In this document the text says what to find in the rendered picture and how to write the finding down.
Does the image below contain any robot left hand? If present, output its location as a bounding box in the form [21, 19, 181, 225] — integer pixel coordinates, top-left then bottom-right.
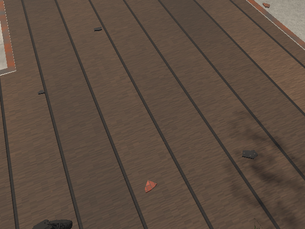
[32, 219, 72, 229]

